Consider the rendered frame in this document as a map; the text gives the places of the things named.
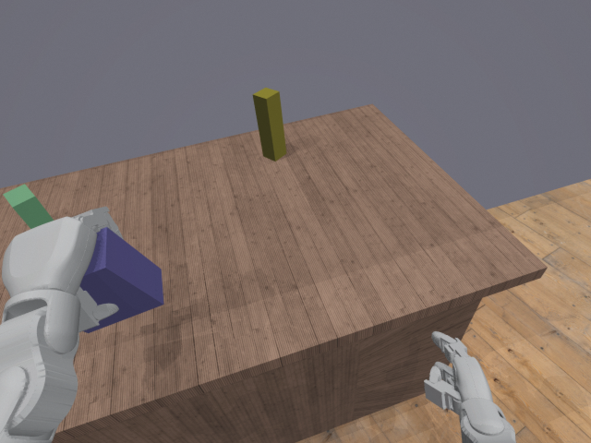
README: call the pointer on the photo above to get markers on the robot right hand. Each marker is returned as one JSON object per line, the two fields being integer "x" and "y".
{"x": 465, "y": 380}

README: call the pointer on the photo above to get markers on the robot right forearm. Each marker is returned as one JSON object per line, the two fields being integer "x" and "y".
{"x": 482, "y": 421}

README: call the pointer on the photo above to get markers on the robot left forearm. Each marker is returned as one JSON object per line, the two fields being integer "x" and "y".
{"x": 38, "y": 384}

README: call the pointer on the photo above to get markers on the sponge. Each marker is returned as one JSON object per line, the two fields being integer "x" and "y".
{"x": 119, "y": 274}

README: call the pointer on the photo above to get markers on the robot left hand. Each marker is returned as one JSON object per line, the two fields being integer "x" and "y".
{"x": 56, "y": 255}

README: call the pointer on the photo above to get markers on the table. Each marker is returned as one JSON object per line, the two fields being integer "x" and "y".
{"x": 298, "y": 295}

